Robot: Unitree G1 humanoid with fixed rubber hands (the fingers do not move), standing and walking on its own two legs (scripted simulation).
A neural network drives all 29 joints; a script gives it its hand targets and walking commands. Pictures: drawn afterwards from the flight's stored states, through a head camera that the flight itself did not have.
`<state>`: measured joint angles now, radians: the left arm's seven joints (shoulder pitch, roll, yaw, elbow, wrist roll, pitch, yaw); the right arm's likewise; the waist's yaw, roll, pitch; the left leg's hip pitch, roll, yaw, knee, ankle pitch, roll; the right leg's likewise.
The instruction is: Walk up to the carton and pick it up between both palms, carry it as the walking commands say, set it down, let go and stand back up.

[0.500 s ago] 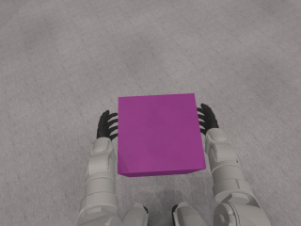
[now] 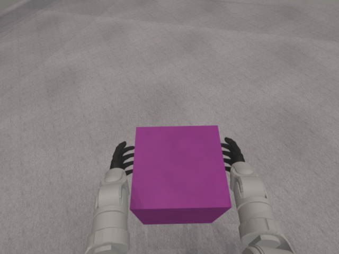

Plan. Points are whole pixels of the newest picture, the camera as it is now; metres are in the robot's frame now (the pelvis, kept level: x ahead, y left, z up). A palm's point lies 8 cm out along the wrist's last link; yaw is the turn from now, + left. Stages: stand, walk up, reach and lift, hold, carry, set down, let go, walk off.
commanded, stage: reach and lift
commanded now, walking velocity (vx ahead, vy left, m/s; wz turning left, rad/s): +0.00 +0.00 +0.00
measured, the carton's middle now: (177, 179) +0.32 +0.02 -0.07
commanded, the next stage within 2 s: hold in 1.66 s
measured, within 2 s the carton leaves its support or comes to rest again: neither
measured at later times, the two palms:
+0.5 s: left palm (113, 168) +0.29 +0.16 +0.07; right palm (247, 162) +0.31 -0.14 +0.06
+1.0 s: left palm (116, 164) +0.30 +0.15 +0.06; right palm (249, 164) +0.30 -0.15 +0.06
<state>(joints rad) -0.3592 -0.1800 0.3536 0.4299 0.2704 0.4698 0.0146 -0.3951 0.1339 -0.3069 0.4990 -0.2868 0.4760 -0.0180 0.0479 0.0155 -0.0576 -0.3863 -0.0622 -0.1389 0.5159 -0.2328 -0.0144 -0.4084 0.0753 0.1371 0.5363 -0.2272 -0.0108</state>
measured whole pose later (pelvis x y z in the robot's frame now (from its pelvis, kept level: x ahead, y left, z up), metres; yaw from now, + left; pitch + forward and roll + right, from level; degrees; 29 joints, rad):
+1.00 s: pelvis +0.00 +0.01 +0.01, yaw +0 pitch -6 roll +0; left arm -0.33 -0.17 0.26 0.29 0.28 0.73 0.00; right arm -0.33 0.14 -0.27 0.32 -0.28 0.73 -0.01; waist 0.00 0.00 0.00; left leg -0.07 -0.05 -0.13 0.39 -0.21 0.00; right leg -0.08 0.06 0.12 0.39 -0.20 -0.01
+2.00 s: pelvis +0.00 +0.01 +0.01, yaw +1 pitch -7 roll +0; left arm -0.30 -0.16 0.24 0.27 0.29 0.74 -0.01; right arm -0.29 0.16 -0.25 0.26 -0.29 0.76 -0.01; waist 0.01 0.00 0.01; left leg -0.08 -0.05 -0.13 0.40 -0.20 0.00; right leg -0.08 0.05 0.11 0.40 -0.19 -0.01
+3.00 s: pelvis +0.05 +0.01 +0.00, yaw +1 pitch +3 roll -1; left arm -0.17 -0.14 0.11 -0.06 0.14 0.96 0.07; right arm -0.16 0.11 -0.12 -0.07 -0.15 0.98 -0.07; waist 0.01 0.02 -0.19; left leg -0.30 0.03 -0.02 0.61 -0.37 0.02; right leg -0.28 0.00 -0.02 0.56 -0.33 0.00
